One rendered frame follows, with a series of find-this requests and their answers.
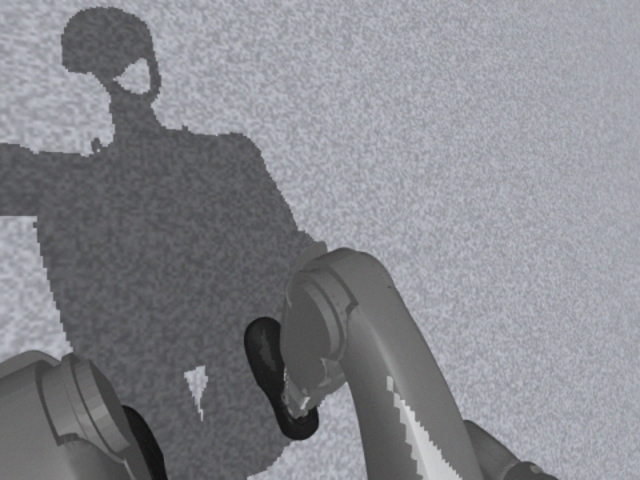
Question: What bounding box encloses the left robot foot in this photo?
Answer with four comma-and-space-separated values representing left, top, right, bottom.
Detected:
122, 405, 168, 480

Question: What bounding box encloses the right robot hand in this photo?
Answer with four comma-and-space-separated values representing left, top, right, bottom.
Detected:
463, 420, 521, 480

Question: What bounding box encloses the right robot foot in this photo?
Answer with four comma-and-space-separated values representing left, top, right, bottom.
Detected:
244, 317, 319, 441

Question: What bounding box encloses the right robot arm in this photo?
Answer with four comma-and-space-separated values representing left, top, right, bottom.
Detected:
503, 461, 559, 480

